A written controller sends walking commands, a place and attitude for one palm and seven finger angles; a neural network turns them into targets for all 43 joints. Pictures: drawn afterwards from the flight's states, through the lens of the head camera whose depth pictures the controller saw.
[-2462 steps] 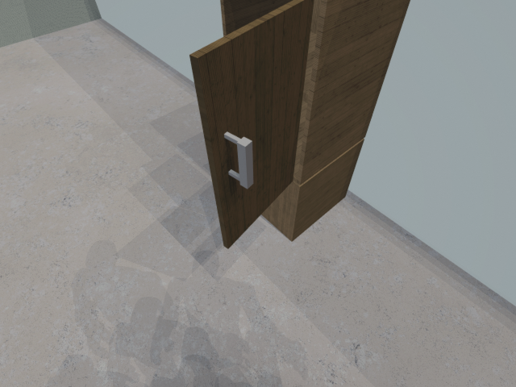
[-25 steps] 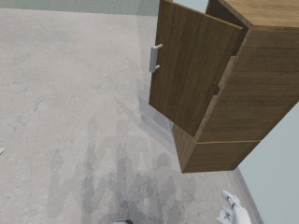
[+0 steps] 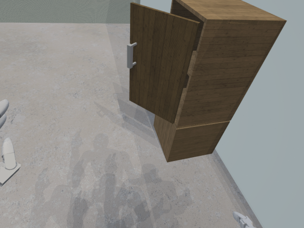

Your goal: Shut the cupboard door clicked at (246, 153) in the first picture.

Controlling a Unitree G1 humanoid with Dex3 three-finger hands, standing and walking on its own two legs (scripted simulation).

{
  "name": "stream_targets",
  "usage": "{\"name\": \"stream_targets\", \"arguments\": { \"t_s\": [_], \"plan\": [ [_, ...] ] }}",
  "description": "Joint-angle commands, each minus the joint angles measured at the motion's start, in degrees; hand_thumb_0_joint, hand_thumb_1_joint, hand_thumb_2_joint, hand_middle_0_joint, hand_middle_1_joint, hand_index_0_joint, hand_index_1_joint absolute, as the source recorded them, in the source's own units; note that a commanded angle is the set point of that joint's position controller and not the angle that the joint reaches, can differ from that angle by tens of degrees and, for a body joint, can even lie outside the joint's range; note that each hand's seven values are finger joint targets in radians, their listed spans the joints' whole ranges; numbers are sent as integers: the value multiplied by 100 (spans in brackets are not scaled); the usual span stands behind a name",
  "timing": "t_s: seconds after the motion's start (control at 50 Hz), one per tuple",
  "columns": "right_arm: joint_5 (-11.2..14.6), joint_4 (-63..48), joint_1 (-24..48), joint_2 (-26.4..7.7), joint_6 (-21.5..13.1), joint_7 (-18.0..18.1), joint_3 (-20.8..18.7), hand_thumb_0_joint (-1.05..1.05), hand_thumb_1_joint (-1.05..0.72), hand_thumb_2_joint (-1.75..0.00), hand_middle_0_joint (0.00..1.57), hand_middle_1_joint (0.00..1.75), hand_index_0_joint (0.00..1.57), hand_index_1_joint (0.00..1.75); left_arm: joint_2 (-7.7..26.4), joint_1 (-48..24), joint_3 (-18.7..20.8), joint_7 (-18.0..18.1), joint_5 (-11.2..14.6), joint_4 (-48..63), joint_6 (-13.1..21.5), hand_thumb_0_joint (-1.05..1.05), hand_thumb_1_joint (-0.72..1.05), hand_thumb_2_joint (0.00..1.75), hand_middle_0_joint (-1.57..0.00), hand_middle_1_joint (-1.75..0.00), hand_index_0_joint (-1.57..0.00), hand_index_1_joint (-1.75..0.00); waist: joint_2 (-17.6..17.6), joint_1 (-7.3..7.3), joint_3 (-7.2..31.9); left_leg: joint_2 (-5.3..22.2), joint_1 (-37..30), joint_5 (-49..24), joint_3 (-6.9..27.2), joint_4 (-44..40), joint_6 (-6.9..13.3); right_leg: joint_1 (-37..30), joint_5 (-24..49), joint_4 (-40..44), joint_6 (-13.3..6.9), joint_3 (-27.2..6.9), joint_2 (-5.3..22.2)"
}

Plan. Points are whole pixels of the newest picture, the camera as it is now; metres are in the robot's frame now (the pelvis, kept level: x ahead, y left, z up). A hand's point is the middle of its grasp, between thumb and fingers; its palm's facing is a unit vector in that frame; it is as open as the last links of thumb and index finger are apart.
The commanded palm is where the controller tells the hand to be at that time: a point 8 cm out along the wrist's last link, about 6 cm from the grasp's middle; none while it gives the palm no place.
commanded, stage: stop stepping back and stand still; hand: left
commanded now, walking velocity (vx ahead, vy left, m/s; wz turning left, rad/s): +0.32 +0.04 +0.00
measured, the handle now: (132, 55) +0.94 +0.18 +0.01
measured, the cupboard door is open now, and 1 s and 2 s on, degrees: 40 40 40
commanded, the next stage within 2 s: let the arm hang, fingers relaxed in 0.88 s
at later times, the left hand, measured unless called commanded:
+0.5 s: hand (1, 169) +0.16 +0.29 +0.17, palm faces +0.47 -0.77 -0.43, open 7.5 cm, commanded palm +0.11 +0.32 +0.18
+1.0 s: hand (13, 154) +0.20 +0.30 +0.15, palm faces +0.39 -0.80 -0.45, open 7.5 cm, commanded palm none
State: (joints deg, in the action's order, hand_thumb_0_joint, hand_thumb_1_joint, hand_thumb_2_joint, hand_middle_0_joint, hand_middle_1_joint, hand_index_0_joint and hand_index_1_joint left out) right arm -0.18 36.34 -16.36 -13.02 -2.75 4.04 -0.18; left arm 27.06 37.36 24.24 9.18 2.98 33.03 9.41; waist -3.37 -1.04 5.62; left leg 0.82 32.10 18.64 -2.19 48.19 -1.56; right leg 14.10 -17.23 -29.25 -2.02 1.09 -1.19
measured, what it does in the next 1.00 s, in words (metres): steps on the spot: left foot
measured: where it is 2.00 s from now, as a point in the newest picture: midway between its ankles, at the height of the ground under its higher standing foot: outside the picture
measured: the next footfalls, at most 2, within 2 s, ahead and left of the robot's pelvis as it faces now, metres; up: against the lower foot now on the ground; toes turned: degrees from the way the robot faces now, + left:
left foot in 0.10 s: +0.06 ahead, +0.15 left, +0.00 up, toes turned +4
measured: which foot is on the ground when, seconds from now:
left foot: up 0.00-0.08, down 0.10-1.00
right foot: down 0.00-1.00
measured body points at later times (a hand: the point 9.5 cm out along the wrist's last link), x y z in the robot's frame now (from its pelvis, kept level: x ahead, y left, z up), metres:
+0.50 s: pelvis -0.03 +0.02 +0.00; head -0.05 +0.03 +0.45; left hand +0.13 +0.33 +0.19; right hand +0.09 -0.21 -0.10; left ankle +0.01 +0.14 -0.72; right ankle -0.05 -0.07 -0.73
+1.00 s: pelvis +0.00 +0.04 +0.00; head +0.00 +0.05 +0.45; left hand +0.18 +0.34 +0.17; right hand +0.17 -0.19 -0.08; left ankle +0.02 +0.15 -0.73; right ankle -0.05 -0.07 -0.73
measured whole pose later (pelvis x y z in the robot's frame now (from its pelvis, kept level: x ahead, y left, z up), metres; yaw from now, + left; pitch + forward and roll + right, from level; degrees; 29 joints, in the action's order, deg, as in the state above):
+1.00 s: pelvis +0.00 +0.04 +0.00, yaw +0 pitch +2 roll -1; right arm 1.2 35.3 -11.8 -11.2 -4.2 3.3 1.9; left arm 23.9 31.0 21.3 8.6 2.5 23.9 9.5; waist 0.2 0.0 2.8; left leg 2.2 18.3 13.8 -4.0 30.5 0.7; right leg 10.5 -18.0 -27.1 -0.5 3.4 -0.5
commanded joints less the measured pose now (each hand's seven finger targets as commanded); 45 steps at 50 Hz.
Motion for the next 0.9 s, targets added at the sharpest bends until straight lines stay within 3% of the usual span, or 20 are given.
{"name": "stream_targets", "arguments": {
  "t_s": [0.0,0.02,0.06,0.08,0.1,0.12,0.14,0.18,0.22,0.26,0.28,0.32,0.34,0.38,0.44,0.48,0.52,0.58,0.7,0.88],
  "plan": [
    [-46,-617,709,-617,-442,232,-193,0,-90,-90,20,30,20,30,695,-2079,295,358,-215,267,290,0,90,90,-20,-30,-20,-30,155,330,-644,211,-1430,88,149,-995,183,1359,-1657,1408,-404,-922,1341],
    [-47,-582,690,-644,-525,253,-201,0,-90,-90,20,30,20,30,665,-2254,221,359,-252,247,342,0,90,90,-20,-30,-20,-30,342,296,-647,109,-1662,148,1,-1495,221,1261,-1692,1296,-332,-863,1193],
    [8,-687,708,-761,-674,297,-243,0,-90,-90,20,30,20,30,711,-2185,218,323,-267,472,399,0,90,90,-20,-30,-20,-30,770,235,-725,371,-1674,698,434,-2477,405,965,-1362,542,-171,-687,747],
    [22,-763,717,-814,-713,287,-241,0,-90,-90,20,30,20,30,707,-1903,315,309,-237,551,425,0,90,90,-20,-30,-20,-30,1222,202,-665,746,-1699,649,984,-2854,570,892,-827,-48,-41,-432,344],
    [32,-676,653,-682,-707,254,-159,0,-90,-90,20,30,20,30,723,-1464,443,290,-163,485,448,0,90,90,-20,-30,-20,-30,1649,257,-454,1148,-1566,1560,1704,-3449,674,805,-755,-672,135,58,37],
    [-25,-668,709,-629,-682,236,-126,0,-90,-90,20,30,20,30,730,-1446,509,254,-174,669,430,0,90,90,-20,-30,-20,-30,2048,299,-617,1451,-1077,2384,2277,-4016,772,699,-720,-1306,228,153,-62],
    [-56,-687,721,-596,-706,218,-144,0,-90,-90,20,30,20,30,892,-1486,674,225,-209,827,477,0,90,90,-20,-30,-20,-30,1992,275,-668,1566,-869,2719,2524,-4250,833,665,-692,-1675,226,52,-56],
    [-79,-724,779,-545,-715,113,-130,0,-90,-90,20,30,20,30,725,-1129,606,192,-212,752,450,0,90,90,-20,-30,-20,-30,1372,215,-693,1521,-633,2249,1974,-4062,839,244,-711,-1308,167,111,-27],
    [-65,-763,741,-581,-636,56,-138,0,-90,-90,20,30,20,30,663,-732,622,183,-193,726,388,0,90,90,-20,-30,-20,-30,1429,188,-451,1157,-530,1913,1149,-3656,576,-553,-543,-209,118,456,-147],
    [-73,-798,682,-549,-515,45,-128,0,-90,-90,20,30,20,30,662,-561,638,169,-165,516,333,0,90,90,-20,-30,-20,-30,1312,262,-366,810,-195,1760,757,-3124,403,-1096,-564,352,-40,251,-10],
    [-95,-817,649,-555,-447,50,-146,0,-90,-90,20,30,20,30,756,-652,733,182,-153,516,334,0,90,90,-20,-30,-20,-30,1129,280,-304,682,-55,1568,609,-2621,363,-1166,-701,476,-220,-153,257],
    [-86,-774,509,-477,-345,24,-188,0,-90,-90,20,30,20,30,878,-738,869,221,-117,314,304,0,90,90,-20,-30,-20,-30,-338,227,-149,175,230,681,111,-829,193,-933,-1621,1319,-817,-2063,1385],
    [-38,-774,600,-526,-351,-4,-227,0,-90,-90,20,30,20,30,947,-828,917,269,-89,334,283,0,90,90,-20,-30,-20,-30,-632,154,-211,73,268,507,81,-8,128,-674,-1673,1665,-1135,-2763,1888],
    [-27,-747,569,-506,-351,-25,-185,0,-90,-90,20,30,20,30,737,-866,681,282,-91,187,352,0,90,90,-20,-30,-20,-30,-452,197,-469,245,474,639,342,377,120,-669,-753,1482,-1277,-2339,2043],
    [-54,-669,763,-455,-372,47,-90,0,-90,-90,20,30,20,30,759,-1351,586,278,-149,343,448,0,90,90,-20,-30,-20,-30,-132,217,-566,278,-902,-6,47,-1045,174,130,9,1119,-769,-1063,1502],
    [-31,-683,784,-479,-446,109,-124,0,-90,-90,20,30,20,30,708,-1416,477,272,-141,472,487,0,90,90,-20,-30,-20,-30,230,198,-470,144,-1846,-634,-75,-1947,216,392,-42,794,-374,-625,1055],
    [29,-774,854,-601,-498,148,-201,0,-90,-90,20,30,20,30,707,-1439,484,253,-124,686,528,0,90,90,-20,-30,-20,-30,836,130,-365,678,-2192,-1052,591,-2393,406,450,179,313,11,-413,556],
    [1,-785,851,-535,-544,150,-105,0,-90,-90,20,30,20,30,643,-1400,504,195,-162,721,549,0,90,90,-20,-30,-20,-30,1612,160,-426,1085,-1595,-678,1411,-3159,527,29,129,-175,223,58,151],
    [49,-891,722,-533,-549,64,-165,0,-90,-90,20,30,20,30,580,-774,602,167,-76,607,510,0,90,90,-20,-30,-20,-30,872,156,379,638,-1820,-2067,463,-2311,277,-785,1641,377,125,-190,388],
    [79,-1024,792,-460,-290,93,-87,0,-90,-90,20,30,20,30,701,-658,661,159,21,493,314,0,90,90,-20,-30,-20,-30,703,187,373,554,-1880,-2280,289,-2138,213,-623,2259,434,104,-315,537]
  ]
}}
